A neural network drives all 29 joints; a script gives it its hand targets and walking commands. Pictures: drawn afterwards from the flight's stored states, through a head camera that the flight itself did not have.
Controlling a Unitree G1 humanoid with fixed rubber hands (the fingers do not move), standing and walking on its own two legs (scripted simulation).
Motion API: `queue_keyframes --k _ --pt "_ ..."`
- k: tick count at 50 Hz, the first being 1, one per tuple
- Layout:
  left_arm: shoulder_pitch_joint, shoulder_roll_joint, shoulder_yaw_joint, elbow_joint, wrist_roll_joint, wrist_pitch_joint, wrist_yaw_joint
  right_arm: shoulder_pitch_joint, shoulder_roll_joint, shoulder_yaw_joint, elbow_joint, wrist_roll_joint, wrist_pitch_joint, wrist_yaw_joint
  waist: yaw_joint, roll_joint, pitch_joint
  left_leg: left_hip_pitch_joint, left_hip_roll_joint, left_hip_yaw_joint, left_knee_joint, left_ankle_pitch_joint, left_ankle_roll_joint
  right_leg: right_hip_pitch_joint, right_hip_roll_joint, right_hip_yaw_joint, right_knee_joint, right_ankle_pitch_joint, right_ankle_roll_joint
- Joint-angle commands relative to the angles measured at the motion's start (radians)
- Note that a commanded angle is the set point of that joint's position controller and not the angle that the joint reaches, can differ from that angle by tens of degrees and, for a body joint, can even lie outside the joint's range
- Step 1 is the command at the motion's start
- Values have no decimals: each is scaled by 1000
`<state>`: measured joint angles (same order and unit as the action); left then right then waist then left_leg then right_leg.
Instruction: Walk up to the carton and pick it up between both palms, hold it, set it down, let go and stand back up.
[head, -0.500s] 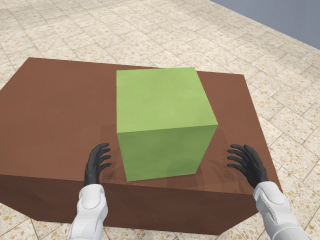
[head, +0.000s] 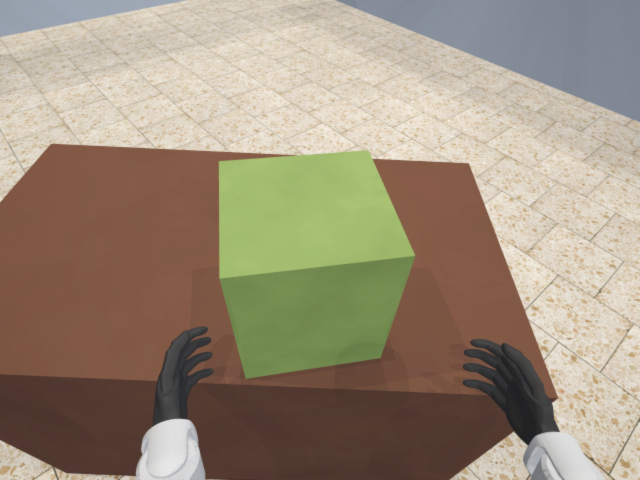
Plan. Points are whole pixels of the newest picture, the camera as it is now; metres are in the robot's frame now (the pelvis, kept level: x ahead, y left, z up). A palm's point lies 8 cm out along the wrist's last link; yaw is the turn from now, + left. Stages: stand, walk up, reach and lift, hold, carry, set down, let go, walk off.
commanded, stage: set down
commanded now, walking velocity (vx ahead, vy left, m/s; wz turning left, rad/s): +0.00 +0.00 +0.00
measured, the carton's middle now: (305, 267) +0.40 +0.06 +0.03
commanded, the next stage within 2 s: none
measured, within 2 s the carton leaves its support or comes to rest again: neither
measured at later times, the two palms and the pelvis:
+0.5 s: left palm (161, 428) +0.18 +0.21 -0.01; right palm (522, 451) +0.18 -0.21 -0.01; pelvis +0.00 +0.02 +0.00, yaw -1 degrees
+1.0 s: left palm (148, 445) +0.16 +0.23 -0.03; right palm (512, 465) +0.17 -0.20 -0.04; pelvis +0.01 +0.02 +0.00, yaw -1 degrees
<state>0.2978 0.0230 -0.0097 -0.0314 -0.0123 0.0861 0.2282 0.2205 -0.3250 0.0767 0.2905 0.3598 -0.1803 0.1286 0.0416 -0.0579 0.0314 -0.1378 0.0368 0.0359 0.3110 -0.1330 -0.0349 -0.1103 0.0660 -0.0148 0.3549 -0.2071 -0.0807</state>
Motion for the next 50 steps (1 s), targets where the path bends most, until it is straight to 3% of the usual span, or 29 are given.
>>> queue_keyframes --k 1,9,10,14,18,25,30,34,42,43,50 --pt "-13 46 3 -240 14 -55 -3 -27 -145 -79 -241 -4 -49 -8 14 -28 -106 95 -33 -18 -4 174 47 -8 -100 134 -107 222 44" --pt "27 69 -35 -255 -14 -77 -4 56 -111 -128 -247 -50 -28 -4 -6 4 -51 130 -28 -4 0 124 34 -91 -92 122 -134 78 26" --pt "23 74 -31 -284 -18 -83 3 49 -113 -129 -272 -48 -32 0 4 12 -67 130 -25 -6 2 129 34 -92 -91 120 -129 71 25" --pt "33 75 -45 -217 -18 -71 -3 52 -103 -137 -217 -69 -15 6 -7 22 -40 141 -25 -4 -5 102 31 -121 -81 103 -137 29 14" --pt "38 72 -31 -186 -7 -61 -3 41 -110 -131 -214 -70 -9 17 16 10 -49 156 -19 -3 -10 107 34 -130 -70 86 -131 22 11" --pt "49 88 -7 -173 7 -68 -14 51 -138 -142 -187 -77 -16 22 25 12 -85 180 -19 -3 7 173 26 -120 -57 76 -111 96 11" --pt "59 94 -1 -96 14 -70 -35 71 -113 -129 -145 -86 -20 20 15 2 -70 175 -25 1 14 172 29 -118 -58 82 -117 125 16" --pt "71 110 0 -102 2 -87 -47 92 -108 -128 -138 -95 -30 18 9 18 -93 185 -28 6 21 207 24 -109 -58 81 -113 178 17" --pt "62 148 11 -68 -8 -106 -67 94 -81 -126 -99 -121 -37 10 7 40 -82 183 -28 10 20 196 24 -123 -63 77 -117 173 25" --pt "62 152 11 -21 -5 -101 -76 95 -72 -128 -83 -136 -32 4 -3 26 -64 177 -28 9 16 178 27 -122 -65 79 -125 156 25" --pt "41 182 24 14 -24 -111 -90 67 -58 -130 -59 -160 -43 -12 6 19 -81 173 -30 13 16 187 29 -118 -63 71 -115 191 37"
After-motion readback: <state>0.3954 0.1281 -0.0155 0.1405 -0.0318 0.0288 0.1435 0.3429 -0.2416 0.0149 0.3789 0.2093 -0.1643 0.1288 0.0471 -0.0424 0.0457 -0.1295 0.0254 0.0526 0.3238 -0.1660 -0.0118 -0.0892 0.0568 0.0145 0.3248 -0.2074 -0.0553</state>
